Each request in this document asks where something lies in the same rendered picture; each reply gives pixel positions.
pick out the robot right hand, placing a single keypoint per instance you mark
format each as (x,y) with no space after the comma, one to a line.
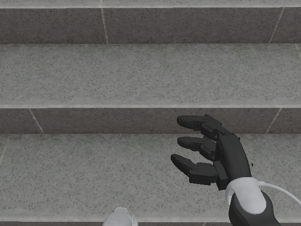
(227,153)

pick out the robot left thigh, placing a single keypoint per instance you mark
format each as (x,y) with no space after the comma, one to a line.
(120,219)

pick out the right robot forearm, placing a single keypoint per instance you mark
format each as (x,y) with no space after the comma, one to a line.
(249,206)

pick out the left robot shin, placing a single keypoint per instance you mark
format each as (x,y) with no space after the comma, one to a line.
(120,210)

